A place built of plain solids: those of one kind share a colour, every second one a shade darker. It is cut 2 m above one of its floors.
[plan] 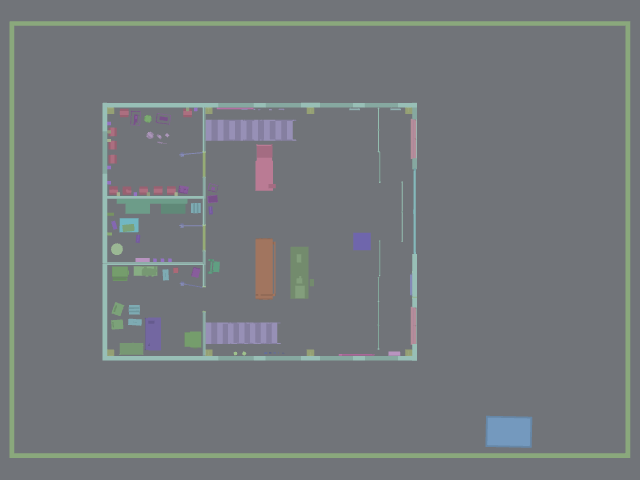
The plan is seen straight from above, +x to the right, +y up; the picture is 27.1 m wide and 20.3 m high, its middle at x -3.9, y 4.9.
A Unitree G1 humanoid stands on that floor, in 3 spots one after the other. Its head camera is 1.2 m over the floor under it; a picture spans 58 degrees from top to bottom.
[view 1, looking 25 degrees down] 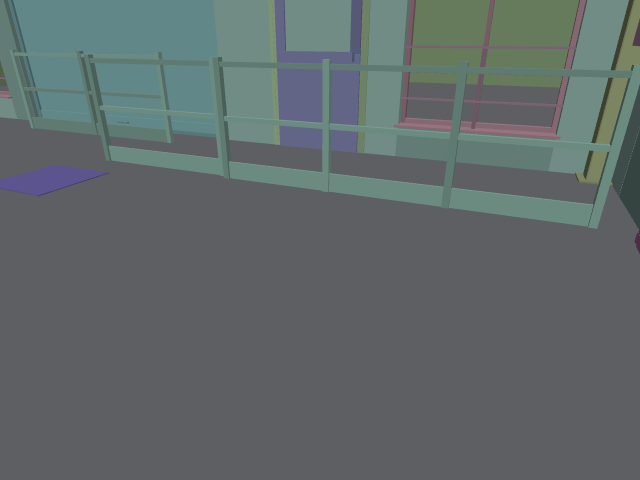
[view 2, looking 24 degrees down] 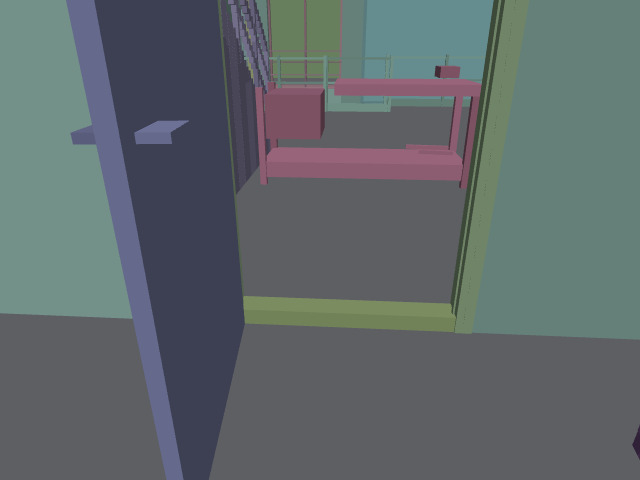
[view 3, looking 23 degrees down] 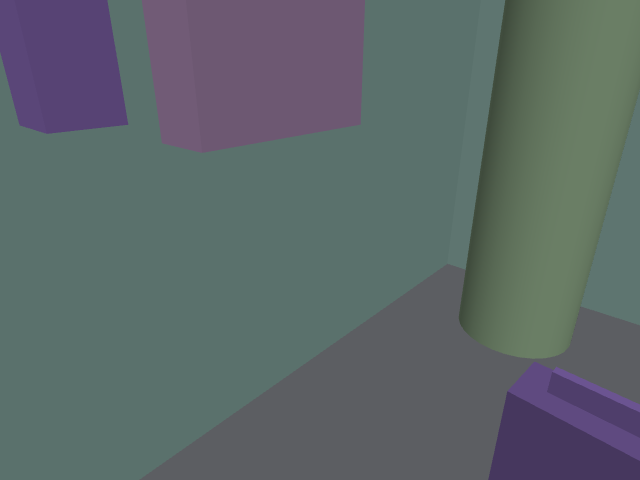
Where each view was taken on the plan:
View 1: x -4.74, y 0.96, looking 23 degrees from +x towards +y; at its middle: ground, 2.84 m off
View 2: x -10.55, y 8.10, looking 4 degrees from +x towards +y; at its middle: ground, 2.95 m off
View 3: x -10.55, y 5.00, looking -138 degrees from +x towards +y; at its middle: wall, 1.69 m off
